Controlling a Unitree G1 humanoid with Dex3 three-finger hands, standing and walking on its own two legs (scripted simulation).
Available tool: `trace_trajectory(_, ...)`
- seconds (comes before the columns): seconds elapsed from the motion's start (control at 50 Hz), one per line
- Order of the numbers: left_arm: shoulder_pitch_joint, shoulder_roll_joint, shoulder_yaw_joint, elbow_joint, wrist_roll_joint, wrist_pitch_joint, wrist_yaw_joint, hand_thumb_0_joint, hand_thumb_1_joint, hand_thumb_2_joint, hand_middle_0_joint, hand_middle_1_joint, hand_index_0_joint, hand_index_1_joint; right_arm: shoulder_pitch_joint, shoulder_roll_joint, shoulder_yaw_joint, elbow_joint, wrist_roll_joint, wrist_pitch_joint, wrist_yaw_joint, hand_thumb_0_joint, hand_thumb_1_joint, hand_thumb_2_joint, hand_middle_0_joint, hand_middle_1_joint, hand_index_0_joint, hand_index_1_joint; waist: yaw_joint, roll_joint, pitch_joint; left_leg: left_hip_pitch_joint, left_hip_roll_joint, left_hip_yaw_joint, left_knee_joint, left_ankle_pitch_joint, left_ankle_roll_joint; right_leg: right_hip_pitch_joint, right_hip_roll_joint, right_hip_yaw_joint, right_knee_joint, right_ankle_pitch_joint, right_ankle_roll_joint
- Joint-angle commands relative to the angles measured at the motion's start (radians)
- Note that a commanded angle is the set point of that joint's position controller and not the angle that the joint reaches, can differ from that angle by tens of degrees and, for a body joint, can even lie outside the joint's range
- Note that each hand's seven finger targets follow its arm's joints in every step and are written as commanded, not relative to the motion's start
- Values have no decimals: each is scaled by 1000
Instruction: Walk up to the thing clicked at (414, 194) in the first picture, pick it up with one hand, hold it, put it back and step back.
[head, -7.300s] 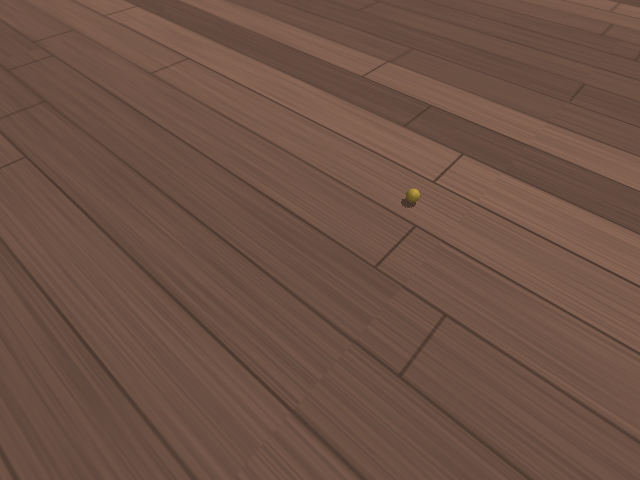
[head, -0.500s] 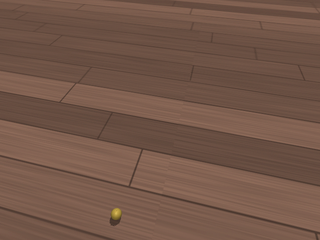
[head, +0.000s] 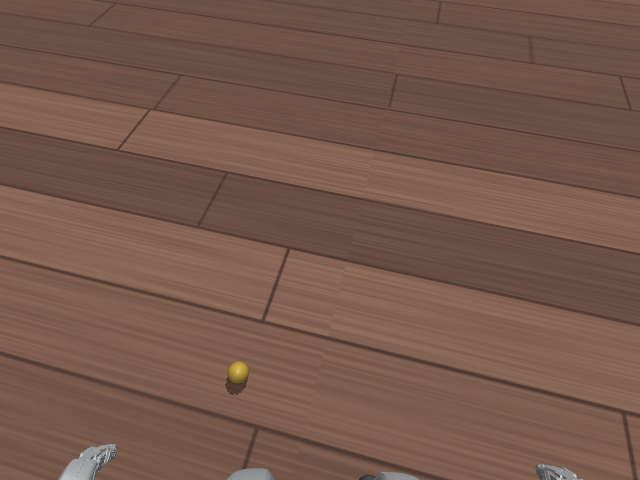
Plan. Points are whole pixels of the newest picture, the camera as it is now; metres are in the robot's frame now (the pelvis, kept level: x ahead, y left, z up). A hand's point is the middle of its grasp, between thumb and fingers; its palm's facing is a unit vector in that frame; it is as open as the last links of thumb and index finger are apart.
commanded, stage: walk up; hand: left
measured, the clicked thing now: (238, 372) +0.44 +0.26 -0.74
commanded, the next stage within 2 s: none
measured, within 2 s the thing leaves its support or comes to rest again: neither
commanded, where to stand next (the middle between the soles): +0.07 +0.01 m, yaw +0 degrees
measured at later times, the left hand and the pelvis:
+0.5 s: hand out of the picture +0.01 +0.29 -0.17, palm faces -0.10 -0.92 -0.39, open 7.4 cm; pelvis -0.11 +0.02 -0.02, yaw -4 degrees
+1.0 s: hand out of the picture -0.12 +0.29 -0.16, palm faces +0.00 -0.93 -0.36, open 7.4 cm; pelvis -0.25 +0.02 -0.01, yaw -1 degrees
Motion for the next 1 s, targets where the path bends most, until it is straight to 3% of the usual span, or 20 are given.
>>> trace_trajectory(0.0, -95, 279, 65, -140, 26, -11, 17, 0, 900, 900, -200, -300, -200, -300, 134, -175, -52, -72, -5, 14, -1, 0, -900, -900, 200, 300, 200, 300, -33, -208, -191, 44, -20, -98, 320, -282, 42, -75, -336, 268, -107, 353, -252)
trace_trajectory(0.08, -95, 236, 46, -175, 15, 10, 18, 0, 900, 900, -200, -300, -200, -300, 196, -196, -66, -75, -29, -13, -9, 0, -900, -900, 200, 300, 200, 300, -59, -64, -203, 51, 22, -73, -149, 174, 31, -16, -159, 149, 157, 233, -104)
trace_trajectory(0.1, -73, 182, 39, -194, 2, 19, 17, 0, 900, 900, -200, -300, -200, -300, 171, -269, -84, -90, -52, -21, -13, 0, -900, -900, 200, 300, 200, 300, -37, 168, -198, 74, 176, -303, -245, 450, 74, -104, -1, 81, 350, 37, -46)
trace_trajectory(0.12, -29, 163, 40, -187, 2, 31, 23, 0, 900, 900, -200, -300, -200, -300, 118, -315, -93, -122, -61, -28, -14, 0, -900, -900, 200, 300, 200, 300, -7, 193, -192, 101, 269, -409, -256, 632, 145, -197, 117, 134, 483, -385, -15)
trace_trajectory(0.14, -23, 188, 47, -195, 12, 34, 34, 0, 900, 900, -200, -300, -200, -300, 113, -371, -102, -153, -48, -27, -14, 0, -900, -900, 200, 300, 200, 300, -41, 214, -218, 32, 364, -485, -264, 665, 227, -177, 130, 215, 606, -485, -7)
trace_trajectory(0.22, 48, 210, 59, -155, 1, 36, 35, 0, 900, 900, -200, -300, -200, -300, 7, -257, -78, -194, -50, -38, -44, 0, -900, -900, 200, 300, 200, 300, 31, 134, -177, 113, 231, -274, -167, 609, 195, -268, 129, 267, 800, -305, 6)
trace_trajectory(0.34, 7, 189, 64, -234, 16, 16, 23, 0, 900, 900, -200, -300, -200, -300, 149, -251, -82, -200, -36, -35, -56, 0, -900, -900, 200, 300, 200, 300, -53, 119, -226, 327, 244, -266, -80, 752, 228, -246, 85, 180, 495, -329, 53)
trace_trajectory(0.44, 132, 170, 75, -203, 20, 6, 14, 0, 900, 900, -200, -300, -200, -300, 87, -269, -78, -244, -31, -20, -45, 0, -900, -900, 200, 300, 200, 300, -10, 163, -284, 200, 233, -237, -40, 589, 187, -9, 52, 82, 112, -189, 11)
trace_trajectory(0.48, 197, 184, 85, -179, 31, -4, 13, 0, 900, 900, -200, -300, -200, -300, 60, -247, -67, -252, -22, -11, -39, 0, -900, -900, 200, 300, 200, 300, 24, 118, -281, 50, 193, -204, 12, 432, 120, 145, 22, 94, -74, 26, -21)
trace_trajectory(0.5, 190, 247, 102, -194, 43, -10, 13, 0, 900, 900, -200, -300, -200, -300, 57, -209, -55, -265, -15, -11, -36, 0, -900, -900, 200, 300, 200, 300, 19, -25, -261, -102, 100, -174, 100, 255, 62, 192, -97, 288, -73, 135, -67)
trace_trajectory(0.52, 134, 333, 121, -211, 24, -2, 6, 0, 900, 900, -200, -300, -200, -300, 21, -168, -51, -275, -6, -11, -47, 0, -900, -900, 200, 300, 200, 300, 39, -260, -200, -162, -102, -40, 295, -153, -2, 62, -288, 469, -125, 305, -244)
trace_trajectory(0.54, 104, 349, 119, -249, 34, -13, 6, 0, 900, 900, -200, -300, -200, -300, 17, -188, -62, -269, -9, -2, -56, 0, -900, -900, 200, 300, 200, 300, 47, -264, -160, -162, -98, -136, 521, -367, -10, -44, -375, 572, -132, 401, -318)
trace_trajectory(0.62, 7, 236, 93, -294, 32, -10, 23, 0, 900, 900, -200, -300, -200, -300, 129, -201, -49, -220, 3, -14, -55, 0, -900, -900, 200, 300, 200, 300, -17, -162, -150, -188, -129, -169, 594, -215, -27, 30, -194, 274, -7, 496, -214)
trace_trajectory(0.74, 108, 220, 87, -319, 33, 9, 28, 0, 900, 900, -200, -300, -200, -300, 121, -174, -44, -248, -27, -33, -51, 0, -900, -900, 200, 300, 200, 300, 40, -221, -207, -162, -61, -57, 120, -214, -30, 238, -194, 273, 88, 542, -198)
trace_trajectory(0.8, 74, 229, 78, -336, 14, 24, 17, 0, 900, 900, -200, -300, -200, -300, 201, -182, -58, -219, -36, -44, -45, 0, -900, -900, 200, 300, 200, 300, -12, -151, -249, 53, -35, -41, -213, 154, 1, 117, -150, 240, 194, 377, -119)
trace_trajectory(0.82, 95, 189, 65, -342, 13, 28, 12, 0, 900, 900, -200, -300, -200, -300, 181, -248, -77, -227, -51, -49, -46, 0, -900, -900, 200, 300, 200, 300, 2, -8, -251, 157, 130, -276, -224, 307, 67, -72, -60, 205, 284, 144, -57)
trace_trajectory(0.84, 45, 181, 66, -360, 7, 24, 20, 0, 900, 900, -200, -300, -200, -300, 127, -362, -95, -251, -46, -43, -33, 0, -900, -900, 200, 300, 200, 300, -18, 220, -224, 76, 355, -507, -260, 476, 225, -164, 102, 80, 454, -348, -9)
trace_trajectory(0.86, -1, 213, 85, -353, 25, 28, 32, 0, 900, 900, -200, -300, -200, -300, 135, -383, -108, -260, -49, -46, -33, 0, -900, -900, 200, 300, 200, 300, -66, 203, -206, -10, 433, -608, -279, 499, 321, -149, 109, 211, 668, -476, 0)
trace_trajectory(0.92, 107, 206, 90, -284, 6, 30, 25, 0, 900, 900, -200, -300, -200, -300, 44, -265, -73, -266, -46, -55, -52, 0, -900, -900, 200, 300, 200, 300, 32, 68, -179, 60, 263, -307, -184, 533, 220, -229, 120, 273, 829, -333, -5)
trace_trajectory(0.98, 147, 192, 89, -258, 16, 11, 8, 0, 900, 900, -200, -300, -200, -300, 69, -228, -70, -267, -50, -59, -43, 0, -900, -900, 200, 300, 200, 300, 8, 129, -178, 115, 209, -248, -195, 313, 200, -196, 93, 205, 644, -284, 24)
